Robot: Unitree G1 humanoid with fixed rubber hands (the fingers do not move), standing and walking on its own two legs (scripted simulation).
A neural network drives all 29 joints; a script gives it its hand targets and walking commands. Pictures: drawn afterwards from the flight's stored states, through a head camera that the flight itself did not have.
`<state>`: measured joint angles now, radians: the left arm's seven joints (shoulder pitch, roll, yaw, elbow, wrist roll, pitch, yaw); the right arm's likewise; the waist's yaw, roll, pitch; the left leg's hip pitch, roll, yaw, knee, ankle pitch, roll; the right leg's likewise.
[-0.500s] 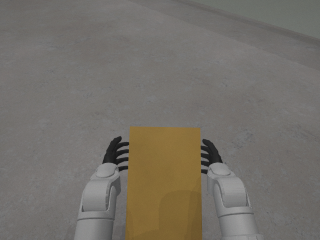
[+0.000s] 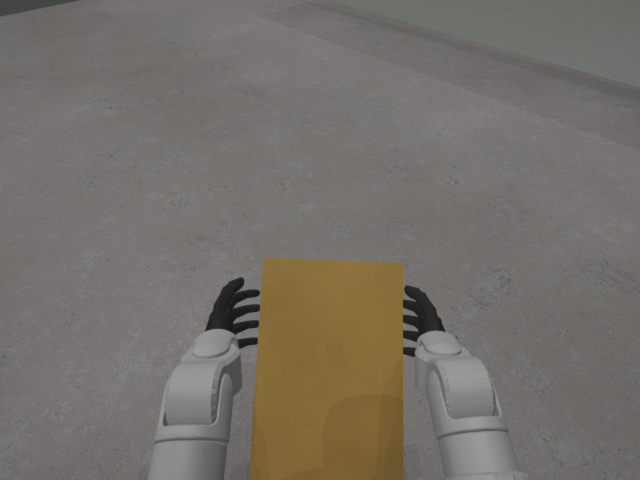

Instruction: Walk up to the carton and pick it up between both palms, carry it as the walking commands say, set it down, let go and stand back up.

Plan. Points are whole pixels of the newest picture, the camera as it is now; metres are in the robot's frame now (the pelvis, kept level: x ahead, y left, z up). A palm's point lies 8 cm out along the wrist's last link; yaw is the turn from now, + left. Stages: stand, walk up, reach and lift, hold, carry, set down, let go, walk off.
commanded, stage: carry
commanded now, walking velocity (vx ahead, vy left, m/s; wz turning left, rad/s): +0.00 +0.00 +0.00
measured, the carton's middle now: (323, 358) +0.32 +0.01 -0.06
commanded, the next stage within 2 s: none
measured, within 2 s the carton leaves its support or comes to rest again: neither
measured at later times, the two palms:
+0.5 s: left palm (235, 357) +0.27 +0.11 +0.06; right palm (452, 356) +0.27 -0.14 +0.05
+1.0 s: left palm (296, 262) +0.37 +0.04 +0.10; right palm (487, 264) +0.37 -0.20 +0.10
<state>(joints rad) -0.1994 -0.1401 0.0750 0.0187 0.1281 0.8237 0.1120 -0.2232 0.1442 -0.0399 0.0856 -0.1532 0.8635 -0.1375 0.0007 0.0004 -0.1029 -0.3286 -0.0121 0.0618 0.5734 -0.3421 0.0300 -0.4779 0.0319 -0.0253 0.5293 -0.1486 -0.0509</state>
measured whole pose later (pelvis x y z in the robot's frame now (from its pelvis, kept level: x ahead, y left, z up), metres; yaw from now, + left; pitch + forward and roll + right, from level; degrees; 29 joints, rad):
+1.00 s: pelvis +0.08 -0.09 +0.01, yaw +2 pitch +8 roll +1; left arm -0.32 -0.17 0.11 -0.16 0.09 1.24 0.27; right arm -0.34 0.17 -0.01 -0.09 -0.06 1.28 -0.33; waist -0.04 -0.02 -0.17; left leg -0.12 0.07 0.04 0.31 -0.33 0.01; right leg -0.33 0.13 -0.12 0.40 -0.22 0.00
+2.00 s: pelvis +0.65 -0.25 -0.02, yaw -1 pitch +5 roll +3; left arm -0.42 -0.20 0.19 -0.25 0.08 1.19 0.32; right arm -0.47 0.22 -0.06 -0.13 -0.14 1.19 -0.28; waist 0.00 -0.04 0.04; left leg -0.36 -0.07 0.21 0.65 -0.39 0.11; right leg -0.34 0.00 0.03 1.09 -0.55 0.04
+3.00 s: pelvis +1.42 -0.29 -0.03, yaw -4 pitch +4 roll +0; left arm -0.44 -0.21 0.20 -0.05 0.14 1.02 0.24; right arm -0.47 0.23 -0.15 0.06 -0.20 1.03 -0.21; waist 0.07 -0.03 0.06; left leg -0.49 -0.09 0.15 0.81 -0.41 0.16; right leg -0.35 0.07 0.06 1.31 -0.57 0.01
